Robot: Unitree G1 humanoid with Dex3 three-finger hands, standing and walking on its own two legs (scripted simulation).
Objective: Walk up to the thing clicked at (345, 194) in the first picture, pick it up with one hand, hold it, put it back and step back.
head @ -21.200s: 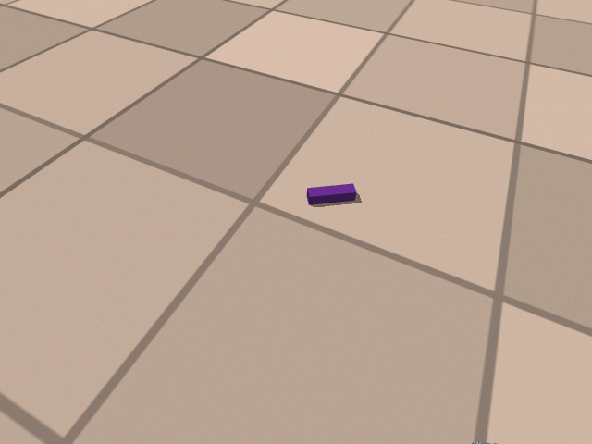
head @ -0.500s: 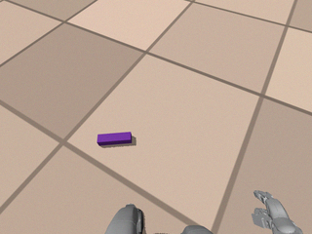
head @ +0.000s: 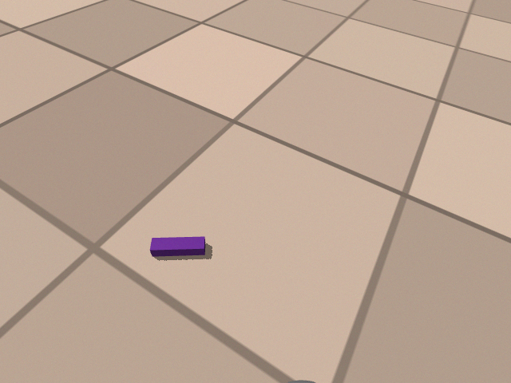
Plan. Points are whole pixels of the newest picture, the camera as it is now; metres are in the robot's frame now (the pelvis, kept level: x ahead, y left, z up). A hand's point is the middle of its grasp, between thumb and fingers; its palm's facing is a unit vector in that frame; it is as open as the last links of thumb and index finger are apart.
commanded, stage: walk up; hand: left
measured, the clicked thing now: (178, 246) +0.76 +0.26 -0.74
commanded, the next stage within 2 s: stand in 0.96 s
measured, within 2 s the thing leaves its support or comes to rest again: neither
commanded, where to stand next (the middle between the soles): +0.38 +0.03 m, yaw +0 degrees
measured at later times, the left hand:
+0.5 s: hand out of the picture +0.10 +0.27 -0.16, palm faces +0.04 -0.95 -0.32, open 7.4 cm
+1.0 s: hand out of the picture +0.13 +0.26 -0.15, palm faces +0.01 -0.94 -0.33, open 7.4 cm
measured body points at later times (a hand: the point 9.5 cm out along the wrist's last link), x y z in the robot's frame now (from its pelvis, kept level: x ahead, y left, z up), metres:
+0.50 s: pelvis +0.03 +0.01 +0.00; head +0.04 +0.02 +0.45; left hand +0.10 +0.32 -0.13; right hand +0.12 -0.28 -0.12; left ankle +0.04 +0.13 -0.74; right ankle +0.03 -0.13 -0.74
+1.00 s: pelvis +0.04 +0.01 +0.01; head +0.05 +0.01 +0.46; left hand +0.13 +0.31 -0.12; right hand +0.16 -0.28 -0.11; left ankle +0.04 +0.13 -0.74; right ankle +0.03 -0.13 -0.74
